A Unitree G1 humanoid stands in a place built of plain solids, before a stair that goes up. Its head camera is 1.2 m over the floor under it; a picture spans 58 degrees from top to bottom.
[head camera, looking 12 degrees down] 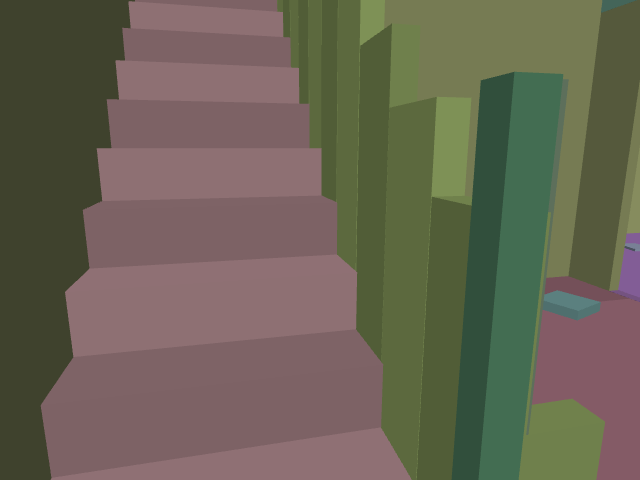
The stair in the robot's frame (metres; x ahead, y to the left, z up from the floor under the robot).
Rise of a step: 0.20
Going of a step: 0.25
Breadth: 0.87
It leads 13 degrees to the left of straight ahead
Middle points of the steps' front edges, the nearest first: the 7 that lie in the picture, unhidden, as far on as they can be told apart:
1.03 0.24 0.60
1.27 0.30 0.80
1.51 0.36 1.00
1.76 0.42 1.20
2.00 0.47 1.40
2.24 0.53 1.60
2.49 0.59 1.80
